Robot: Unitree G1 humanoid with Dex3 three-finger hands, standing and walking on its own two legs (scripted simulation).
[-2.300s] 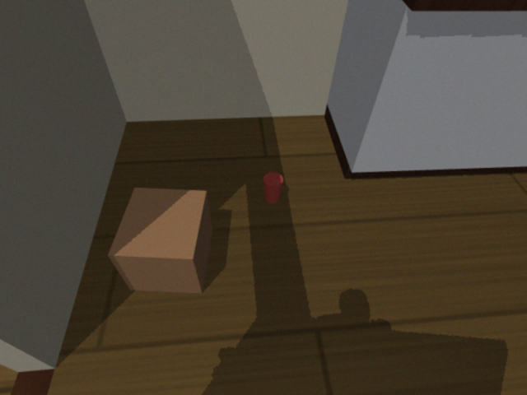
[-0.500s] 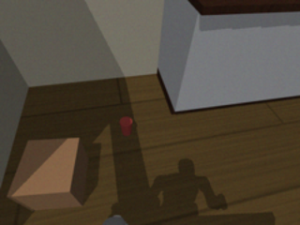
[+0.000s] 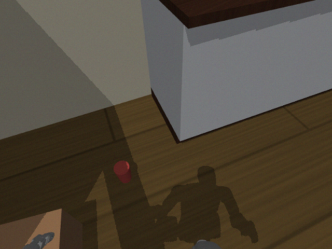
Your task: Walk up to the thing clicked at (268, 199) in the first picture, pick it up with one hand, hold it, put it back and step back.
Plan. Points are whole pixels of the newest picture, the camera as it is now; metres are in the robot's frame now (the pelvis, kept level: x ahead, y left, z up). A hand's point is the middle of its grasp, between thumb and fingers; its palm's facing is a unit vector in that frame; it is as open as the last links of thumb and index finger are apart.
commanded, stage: walk up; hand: left
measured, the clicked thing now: (123, 173) +0.65 +0.27 -0.68
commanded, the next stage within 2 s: none
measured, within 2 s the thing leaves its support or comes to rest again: neither
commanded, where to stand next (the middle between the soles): +0.38 +0.06 m, yaw +1 degrees
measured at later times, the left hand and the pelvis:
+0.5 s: hand (47, 230) +0.21 +0.33 -0.15, palm faces -0.06 -0.93 -0.36, open 7.4 cm; pelvis +0.18 +0.06 +0.01, yaw +0 degrees
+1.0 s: hand (74, 167) +0.39 +0.29 -0.11, palm faces -0.03 -0.91 -0.40, open 7.4 cm; pelvis +0.30 +0.03 +0.01, yaw +0 degrees
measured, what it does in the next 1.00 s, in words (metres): walks ahead: left foot, then right foot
